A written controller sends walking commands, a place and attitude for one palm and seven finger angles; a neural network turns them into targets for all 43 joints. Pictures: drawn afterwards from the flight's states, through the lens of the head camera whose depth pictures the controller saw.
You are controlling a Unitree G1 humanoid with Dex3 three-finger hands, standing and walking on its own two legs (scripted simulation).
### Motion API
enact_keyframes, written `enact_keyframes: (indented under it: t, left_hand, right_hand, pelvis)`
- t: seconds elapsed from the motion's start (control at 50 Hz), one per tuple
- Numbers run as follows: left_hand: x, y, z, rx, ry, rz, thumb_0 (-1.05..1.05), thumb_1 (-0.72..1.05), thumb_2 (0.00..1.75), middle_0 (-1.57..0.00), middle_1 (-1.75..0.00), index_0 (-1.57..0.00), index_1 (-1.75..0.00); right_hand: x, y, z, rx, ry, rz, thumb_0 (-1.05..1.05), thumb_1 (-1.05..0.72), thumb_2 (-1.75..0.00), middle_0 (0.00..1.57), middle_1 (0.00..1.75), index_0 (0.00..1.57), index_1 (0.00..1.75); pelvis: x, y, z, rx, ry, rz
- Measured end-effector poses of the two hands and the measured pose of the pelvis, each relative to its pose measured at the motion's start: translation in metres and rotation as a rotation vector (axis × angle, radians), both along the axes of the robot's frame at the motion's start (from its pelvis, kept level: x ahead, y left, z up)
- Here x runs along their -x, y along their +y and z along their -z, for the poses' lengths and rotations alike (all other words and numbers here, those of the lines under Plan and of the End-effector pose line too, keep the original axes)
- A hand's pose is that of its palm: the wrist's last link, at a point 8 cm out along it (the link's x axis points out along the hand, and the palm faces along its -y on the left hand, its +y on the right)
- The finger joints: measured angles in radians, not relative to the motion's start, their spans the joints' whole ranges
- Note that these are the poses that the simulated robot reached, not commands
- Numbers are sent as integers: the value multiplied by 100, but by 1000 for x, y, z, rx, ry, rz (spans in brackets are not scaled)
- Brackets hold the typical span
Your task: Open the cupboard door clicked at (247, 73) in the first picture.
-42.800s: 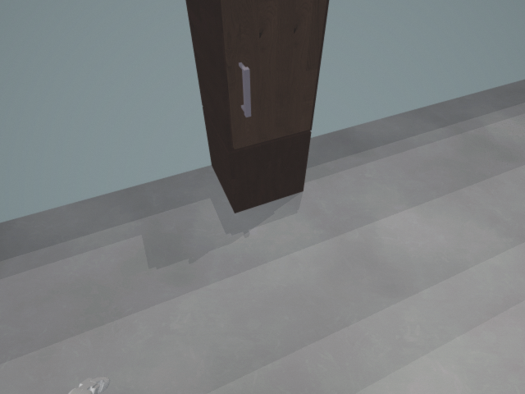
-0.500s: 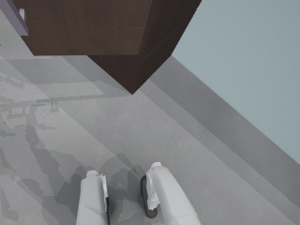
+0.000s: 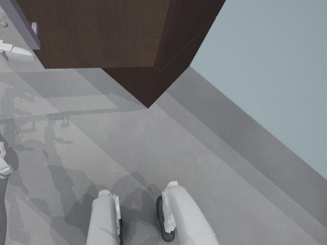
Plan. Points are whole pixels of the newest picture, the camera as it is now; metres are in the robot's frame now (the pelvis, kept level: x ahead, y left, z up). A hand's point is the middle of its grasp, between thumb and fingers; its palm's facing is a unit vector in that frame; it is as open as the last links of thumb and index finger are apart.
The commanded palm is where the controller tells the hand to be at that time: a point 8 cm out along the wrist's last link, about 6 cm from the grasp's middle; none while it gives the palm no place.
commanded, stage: slide the fingers in behind the handle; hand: left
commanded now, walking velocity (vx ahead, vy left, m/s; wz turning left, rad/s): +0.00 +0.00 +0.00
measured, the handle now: (17, 6) +0.61 +0.24 +0.06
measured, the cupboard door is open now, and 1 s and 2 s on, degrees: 48 48 48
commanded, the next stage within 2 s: close the thumb around the handle in 1.06 s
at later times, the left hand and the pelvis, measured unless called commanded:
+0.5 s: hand (31, 24) +0.57 +0.21 +0.06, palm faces +0.04 -1.00 -0.01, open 14.0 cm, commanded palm +0.55 +0.24 +0.06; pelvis +0.01 -0.01 +0.00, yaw +0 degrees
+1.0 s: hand (32, 26) +0.56 +0.21 +0.06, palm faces +0.05 -1.00 -0.03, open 14.1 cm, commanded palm +0.55 +0.23 +0.06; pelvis +0.00 -0.01 +0.00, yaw +1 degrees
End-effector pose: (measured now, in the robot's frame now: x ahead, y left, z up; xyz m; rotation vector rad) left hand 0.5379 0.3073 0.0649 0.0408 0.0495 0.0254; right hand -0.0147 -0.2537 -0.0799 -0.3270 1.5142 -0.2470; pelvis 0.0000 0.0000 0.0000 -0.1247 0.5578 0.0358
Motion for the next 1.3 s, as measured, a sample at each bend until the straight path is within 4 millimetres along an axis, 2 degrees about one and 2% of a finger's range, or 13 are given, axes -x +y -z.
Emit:
enact_keyframes:
  t: [0.12, 0.26, 0.48, 0.78, 1.2, 1.3]
  left_hand:
    - [-2, -12, 3, 31, 4, -8, -1, -50, 30, -30, -120, -30, -121]
    - [-3, -17, 4, 0, -3, -24, -1, -50, 30, -30, -120, -30, -121]
    - [-5, -42, 5, 34, -1, -5, -1, -50, 30, -30, -120, -30, -120]
    - [0, -45, 3, 18, -9, -30, -1, -50, 30, -30, -120, -30, -120]
    - [1, -45, 3, 17, -13, -24, -1, -50, 30, -30, -120, -28, -120]
    - [1, -45, 3, 18, -15, -23, -1, -42, 33, -31, -121, -29, -120]
  right_hand:
    - [-8, -3, 1, -2, -17, -6, 0, -90, -90, 21, 30, 20, 30]
    - [-14, -7, 4, -8, -28, -10, 0, -90, -90, 21, 30, 20, 30]
    - [-17, -9, 5, -23, -43, 3, 0, -90, -90, 21, 30, 20, 30]
    - [-9, -9, 8, -38, -20, 5, 0, -90, -90, 21, 30, 20, 30]
    - [-13, -6, 3, -31, -30, 4, 0, -90, -90, 20, 30, 20, 30]
    - [-14, -5, 4, -34, -31, 3, 0, -90, -90, 21, 30, 20, 30]
  pelvis:
    - [-2, -2, -1, -5, -1, -1]
    - [-4, -6, 0, -10, -1, 0]
    - [-6, -9, -3, -18, -8, 5]
    - [-4, -10, -2, -25, -12, 0]
    - [-7, -5, -6, -23, -20, -1]
    - [-7, -5, -6, -22, -19, -1]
